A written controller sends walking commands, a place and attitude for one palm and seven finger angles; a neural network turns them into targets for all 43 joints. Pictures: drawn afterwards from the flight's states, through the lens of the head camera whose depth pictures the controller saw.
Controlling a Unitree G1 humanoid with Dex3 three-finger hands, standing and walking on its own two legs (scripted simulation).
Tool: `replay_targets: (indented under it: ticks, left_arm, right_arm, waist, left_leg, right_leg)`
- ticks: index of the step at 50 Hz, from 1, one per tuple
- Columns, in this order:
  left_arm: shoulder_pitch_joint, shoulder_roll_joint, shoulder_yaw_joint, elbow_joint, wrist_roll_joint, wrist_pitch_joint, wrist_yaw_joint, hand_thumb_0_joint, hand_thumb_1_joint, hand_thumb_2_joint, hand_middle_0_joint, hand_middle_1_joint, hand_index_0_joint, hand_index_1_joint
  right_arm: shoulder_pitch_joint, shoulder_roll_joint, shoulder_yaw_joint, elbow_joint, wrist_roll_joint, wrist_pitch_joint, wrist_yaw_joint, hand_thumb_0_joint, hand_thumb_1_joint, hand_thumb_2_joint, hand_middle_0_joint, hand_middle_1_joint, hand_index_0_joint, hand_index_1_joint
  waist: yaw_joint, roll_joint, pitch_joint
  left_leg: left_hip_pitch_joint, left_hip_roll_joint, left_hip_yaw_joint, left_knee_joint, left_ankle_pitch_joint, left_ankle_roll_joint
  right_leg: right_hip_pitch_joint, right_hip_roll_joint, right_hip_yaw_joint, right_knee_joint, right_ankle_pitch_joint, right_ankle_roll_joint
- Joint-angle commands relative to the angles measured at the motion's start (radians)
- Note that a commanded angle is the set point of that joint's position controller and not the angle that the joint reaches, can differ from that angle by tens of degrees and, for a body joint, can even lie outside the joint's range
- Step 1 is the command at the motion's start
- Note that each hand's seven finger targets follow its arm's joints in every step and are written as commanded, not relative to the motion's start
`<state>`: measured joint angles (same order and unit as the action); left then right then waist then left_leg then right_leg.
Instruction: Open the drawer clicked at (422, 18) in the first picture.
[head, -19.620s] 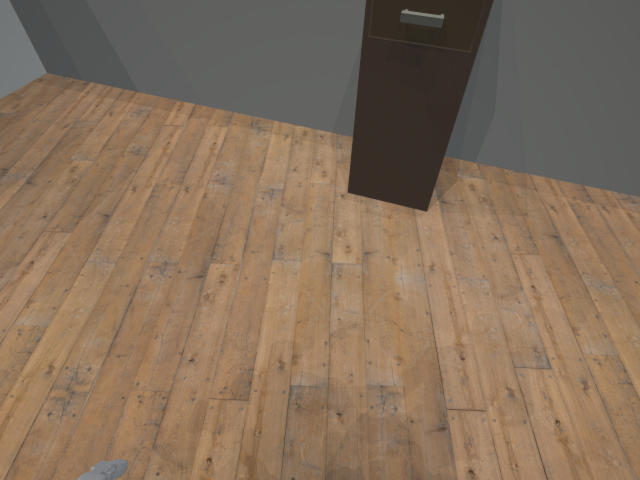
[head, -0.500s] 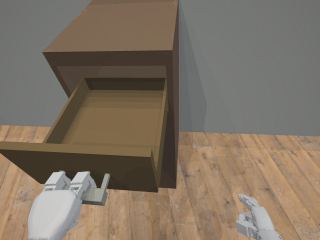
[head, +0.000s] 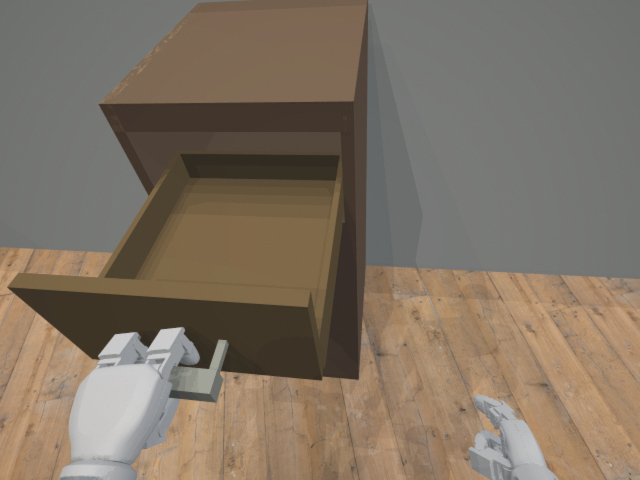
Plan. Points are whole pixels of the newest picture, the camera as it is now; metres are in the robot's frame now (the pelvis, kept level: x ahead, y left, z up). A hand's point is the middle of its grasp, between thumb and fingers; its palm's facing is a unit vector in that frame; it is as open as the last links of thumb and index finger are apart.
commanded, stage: open the thumb to release the handle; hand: left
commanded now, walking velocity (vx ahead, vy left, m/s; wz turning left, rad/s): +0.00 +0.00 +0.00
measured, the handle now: (169, 362) +0.22 +0.21 +0.07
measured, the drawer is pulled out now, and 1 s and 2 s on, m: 0.30 0.29 0.28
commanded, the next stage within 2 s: lift the hand off the handle in 0.24 s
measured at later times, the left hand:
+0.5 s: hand (157, 411) +0.17 +0.21 +0.05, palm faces +0.06 -0.14 -0.99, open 13.8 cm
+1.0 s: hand (145, 384) +0.19 +0.21 +0.09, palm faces +0.09 -0.14 -0.99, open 13.5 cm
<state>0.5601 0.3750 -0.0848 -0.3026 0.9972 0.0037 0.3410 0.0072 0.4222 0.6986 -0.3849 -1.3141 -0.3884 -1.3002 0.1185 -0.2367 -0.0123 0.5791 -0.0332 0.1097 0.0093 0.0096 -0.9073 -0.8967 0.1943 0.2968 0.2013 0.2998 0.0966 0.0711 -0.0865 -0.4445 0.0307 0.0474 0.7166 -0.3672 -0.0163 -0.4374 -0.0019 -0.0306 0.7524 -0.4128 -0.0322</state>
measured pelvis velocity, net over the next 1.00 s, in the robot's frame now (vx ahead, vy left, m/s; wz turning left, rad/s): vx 0.00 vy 0.00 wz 0.01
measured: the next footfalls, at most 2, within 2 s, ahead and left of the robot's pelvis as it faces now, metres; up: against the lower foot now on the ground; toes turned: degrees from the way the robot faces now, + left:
none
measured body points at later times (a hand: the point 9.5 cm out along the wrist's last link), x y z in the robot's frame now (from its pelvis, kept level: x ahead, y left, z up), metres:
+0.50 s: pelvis -0.01 +0.00 +0.00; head +0.01 -0.03 +0.45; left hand +0.17 +0.22 +0.10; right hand +0.21 -0.20 -0.10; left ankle +0.00 +0.13 -0.71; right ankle -0.02 -0.10 -0.71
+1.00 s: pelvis +0.00 +0.00 +0.01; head +0.00 -0.04 +0.46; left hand +0.18 +0.22 +0.14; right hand +0.22 -0.19 -0.09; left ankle +0.00 +0.13 -0.71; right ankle -0.02 -0.10 -0.71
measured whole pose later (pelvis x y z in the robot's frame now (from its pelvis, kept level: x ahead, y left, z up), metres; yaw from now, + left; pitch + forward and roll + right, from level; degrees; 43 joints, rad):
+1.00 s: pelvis +0.00 +0.00 +0.01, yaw +1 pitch +2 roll +1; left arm 0.44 0.40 -0.11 -0.35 0.97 0.08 0.21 -0.01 -0.49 0.30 -0.32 -1.20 -0.39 -1.23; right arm 0.11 -0.24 0.01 0.59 -0.02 0.10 0.00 0.01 -0.91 -0.90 0.20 0.30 0.20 0.30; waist 0.11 0.09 -0.06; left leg -0.33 0.02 0.03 0.62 -0.32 -0.01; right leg -0.31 0.00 -0.04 0.64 -0.36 -0.03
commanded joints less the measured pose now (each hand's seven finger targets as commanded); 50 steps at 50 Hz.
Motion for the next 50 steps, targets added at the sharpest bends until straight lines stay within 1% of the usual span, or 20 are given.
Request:
replay_targets:
  ticks: [1,4,7,9,11,16,17,18,20,23,27,31,34,36,37,38,42,44,48,50]
  left_arm:
    - [-0.042,0.161,0.155,-0.149,-0.005,0.036,0.022,0.0,-0.08,0.48,-0.33,-1.245,-0.33,-1.245]
    - [-0.035,0.191,0.189,-0.154,-0.01,0.03,0.013,0.0,-0.29,0.39,-0.315,-1.222,-0.315,-1.222]
    - [-0.034,0.162,0.158,-0.161,-0.015,0.023,0.003,0.0,-0.5,0.3,-0.3,-1.2,-0.3,-1.2]
    - [-0.032,0.175,0.176,-0.165,-0.013,0.018,0.006,0.0,-0.5,0.3,-0.3,-1.2,-0.3,-1.2]
    - [-0.048,0.151,0.149,-0.177,-0.011,0.013,0.007,0.0,-0.5,0.3,-0.3,-1.2,-0.3,-1.2]
    - [-0.02,0.147,0.142,-0.188,-0.003,0.009,0.018,0.0,-0.5,0.3,-0.3,-1.2,-0.3,-1.2]
    - [0.005,0.07,0.064,-0.132,0.003,0.011,0.011,0.0,-0.5,0.3,-0.3,-1.2,-0.3,-1.2]
    - [-0.034,0.084,0.073,-0.134,0.006,0.008,0.007,0.0,-0.5,0.3,-0.3,-1.2,-0.3,-1.2]
    - [-0.115,0.128,0.094,-0.183,0.025,0.009,0.017,0.0,-0.5,0.3,-0.3,-1.2,-0.3,-1.2]
    - [-0.119,0.1,0.066,-0.148,0.036,0.019,0.019,0.0,-0.5,0.3,-0.3,-1.2,-0.3,-1.2]
    - [-0.17,0.126,0.085,-0.128,0.028,0.031,0.012,0.0,-0.5,0.3,-0.3,-1.2,-0.3,-1.2]
    - [-0.221,0.093,0.048,-0.098,0.028,0.045,-0.002,0.0,-0.5,0.3,-0.3,-1.2,-0.3,-1.2]
    - [-0.278,0.132,0.067,-0.156,0.024,0.048,-0.008,0.0,-0.5,0.3,-0.3,-1.2,-0.3,-1.2]
    - [-0.252,0.137,0.079,-0.171,0.017,0.05,-0.017,0.0,-0.5,0.3,-0.3,-1.2,-0.3,-1.2]
    - [-0.258,0.125,0.062,-0.2,0.012,0.049,-0.023,0.0,-0.5,0.3,-0.3,-1.2,-0.3,-1.2]
    - [-0.259,0.12,0.055,-0.214,0.005,0.049,-0.03,0.0,-0.5,0.3,-0.3,-1.2,-0.3,-1.2]
    - [-0.27,0.16,0.097,-0.238,-0.008,0.05,-0.048,0.0,-0.5,0.3,-0.3,-1.2,-0.3,-1.2]
    - [-0.242,0.158,0.1,-0.262,-0.019,0.058,-0.059,0.0,-0.5,0.3,-0.3,-1.2,-0.3,-1.2]
    - [-0.259,0.153,0.086,-0.278,-0.029,0.072,-0.092,0.0,-0.5,0.3,-0.3,-1.2,-0.3,-1.2]
    - [-0.27,0.16,0.087,-0.306,-0.038,0.08,-0.11,0.0,-0.5,0.3,-0.3,-1.2,-0.3,-1.2]
  right_arm:
    - [-0.156,-0.076,-0.013,-0.175,0.002,-0.055,-0.017,0.0,-0.9,-0.9,0.2,0.3,0.2,0.3]
    - [-0.16,-0.081,-0.011,-0.177,0.003,-0.057,-0.022,0.0,-0.9,-0.9,0.2,0.3,0.2,0.3]
    - [-0.158,-0.076,-0.009,-0.177,0.003,-0.057,-0.017,0.0,-0.9,-0.9,0.2,0.3,0.2,0.3]
    - [-0.158,-0.08,-0.009,-0.177,0.002,-0.057,-0.016,0.0,-0.9,-0.9,0.2,0.3,0.2,0.3]
    - [-0.15,-0.076,-0.011,-0.175,-0.002,-0.057,-0.011,0.0,-0.9,-0.9,0.2,0.3,0.2,0.3]
    - [-0.147,-0.078,-0.014,-0.183,-0.002,-0.058,0.0,0.0,-0.9,-0.9,0.2,0.3,0.2,0.3]
    - [-0.141,-0.07,-0.014,-0.18,-0.006,-0.06,0.009,0.0,-0.9,-0.9,0.2,0.3,0.2,0.3]
    - [-0.139,-0.076,-0.016,-0.177,-0.002,-0.056,0.012,0.0,-0.9,-0.9,0.2,0.3,0.2,0.3]
    - [-0.141,-0.081,-0.019,-0.182,-0.008,-0.054,0.009,0.0,-0.9,-0.9,0.2,0.3,0.2,0.3]
    - [-0.137,-0.07,-0.02,-0.177,-0.006,-0.059,0.007,0.0,-0.9,-0.9,0.2,0.3,0.2,0.3]
    - [-0.145,-0.07,-0.016,-0.165,-0.002,-0.059,-0.006,0.0,-0.9,-0.9,0.2,0.3,0.2,0.3]
    - [-0.15,-0.067,-0.013,-0.156,0.001,-0.057,-0.011,0.0,-0.9,-0.9,0.2,0.3,0.2,0.3]
    - [-0.159,-0.07,-0.012,-0.158,0.0,-0.059,-0.018,0.0,-0.9,-0.9,0.2,0.3,0.2,0.3]
    - [-0.16,-0.065,-0.011,-0.158,0.002,-0.062,-0.021,0.0,-0.9,-0.9,0.2,0.3,0.2,0.3]
    - [-0.16,-0.066,-0.009,-0.16,0.001,-0.063,-0.018,0.0,-0.9,-0.9,0.2,0.3,0.2,0.3]
    - [-0.162,-0.066,-0.008,-0.164,0.003,-0.062,-0.017,0.0,-0.9,-0.9,0.2,0.3,0.2,0.3]
    - [-0.167,-0.071,-0.003,-0.162,0.003,-0.064,-0.025,0.0,-0.9,-0.9,0.2,0.3,0.2,0.3]
    - [-0.183,-0.074,0.0,-0.17,0.01,-0.064,-0.022,0.0,-0.9,-0.9,0.2,0.3,0.2,0.3]
    - [-0.186,-0.076,0.002,-0.165,0.015,-0.054,-0.017,0.0,-0.9,-0.9,0.2,0.3,0.2,0.3]
    - [-0.189,-0.078,0.005,-0.168,0.019,-0.056,-0.015,0.0,-0.9,-0.9,0.2,0.3,0.2,0.3]
  waist:
    - [0.007,-0.111,-0.092]
    - [0.016,-0.09,-0.102]
    - [0.013,-0.083,-0.078]
    - [0.014,-0.061,-0.089]
    - [0.009,-0.073,-0.093]
    - [0.013,-0.065,-0.098]
    - [0.0,-0.088,-0.056]
    - [-0.009,-0.103,-0.046]
    - [-0.004,-0.074,-0.108]
    - [-0.001,-0.07,-0.11]
    - [-0.005,-0.08,-0.095]
    - [-0.012,-0.077,-0.08]
    - [-0.005,-0.058,-0.124]
    - [0.004,-0.064,-0.127]
    - [0.001,-0.041,-0.13]
    - [0.0,-0.054,-0.122]
    - [0.006,-0.074,-0.114]
    - [0.011,-0.038,-0.111]
    - [0.006,-0.062,-0.07]
    - [0.011,-0.054,-0.097]
  left_leg:
    - [0.109,-0.05,-0.015,-0.067,0.211,0.039]
    - [0.125,-0.048,-0.014,-0.075,0.221,0.035]
    - [0.12,-0.048,-0.013,-0.082,0.205,0.036]
    - [0.135,-0.046,-0.014,-0.083,0.223,0.032]
    - [0.134,-0.047,-0.017,-0.08,0.226,0.034]
    - [0.134,-0.041,-0.021,-0.082,0.23,0.031]
    - [0.117,-0.045,-0.022,-0.073,0.226,0.034]
    - [0.106,-0.04,-0.027,-0.078,0.208,0.034]
    - [0.135,-0.041,-0.026,-0.071,0.203,0.033]
    - [0.134,-0.045,-0.029,-0.069,0.2,0.034]
    - [0.127,-0.046,-0.026,-0.076,0.188,0.037]
    - [0.129,-0.045,-0.028,-0.09,0.177,0.037]
    - [0.161,-0.047,-0.03,-0.099,0.186,0.038]
    - [0.17,-0.046,-0.027,-0.106,0.202,0.039]
    - [0.183,-0.046,-0.027,-0.107,0.222,0.039]
    - [0.183,-0.045,-0.029,-0.112,0.23,0.04]
    - [0.2,-0.045,-0.025,-0.127,0.239,0.043]
    - [0.218,-0.041,-0.024,-0.14,0.265,0.037]
    - [0.225,-0.039,-0.019,-0.165,0.26,0.04]
    - [0.246,-0.037,-0.021,-0.178,0.271,0.041]
  right_leg:
    - [0.042,0.001,0.045,-0.163,0.333,0.01]
    - [0.061,0.001,0.06,-0.178,0.339,0.007]
    - [0.052,-0.001,0.047,-0.183,0.313,0.01]
    - [0.055,0.004,0.058,-0.188,0.321,0.005]
    - [0.05,0.002,0.048,-0.181,0.324,0.006]
    - [0.039,0.007,0.039,-0.171,0.296,0.001]
    - [0.007,0.009,0.027,-0.161,0.292,0.002]
    - [-0.005,0.012,0.023,-0.161,0.267,0.003]
    - [-0.011,0.01,0.046,-0.163,0.236,-0.002]
    - [-0.007,0.012,0.035,-0.155,0.238,-0.006]
    - [0.007,0.01,0.035,-0.168,0.245,-0.002]
    - [0.006,0.012,0.022,-0.173,0.218,0.0]
    - [0.033,0.009,0.034,-0.19,0.208,-0.003]
    - [0.055,0.006,0.028,-0.195,0.23,-0.001]
    - [0.058,0.005,0.028,-0.196,0.254,-0.001]
    - [0.065,0.005,0.02,-0.197,0.259,0.0]
    - [0.089,0.0,0.027,-0.225,0.278,0.006]
    - [0.111,0.0,0.027,-0.236,0.302,0.003]
    - [0.116,-0.002,0.017,-0.26,0.291,0.012]
    - [0.145,-0.006,0.017,-0.268,0.296,0.012]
